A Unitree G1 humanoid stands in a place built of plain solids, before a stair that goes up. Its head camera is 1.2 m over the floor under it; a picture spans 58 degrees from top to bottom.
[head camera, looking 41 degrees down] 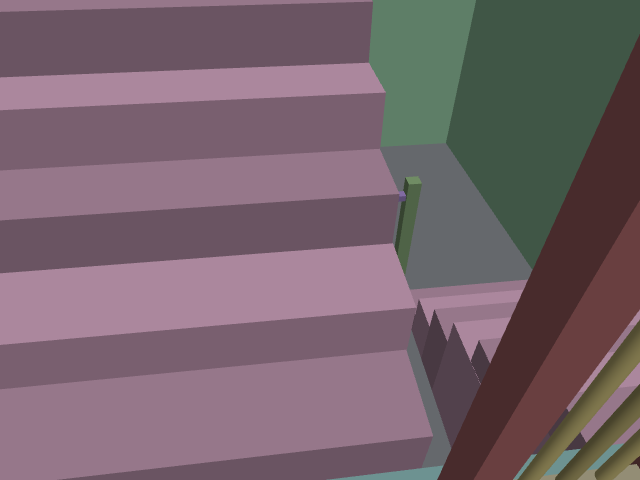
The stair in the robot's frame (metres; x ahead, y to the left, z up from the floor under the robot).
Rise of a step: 0.18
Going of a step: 0.24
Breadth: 1.20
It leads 6 degrees to the left of straight ahead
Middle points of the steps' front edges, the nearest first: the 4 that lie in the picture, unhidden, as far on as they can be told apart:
0.40 0.33 0.18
0.64 0.35 0.36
0.89 0.38 0.53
1.13 0.41 0.71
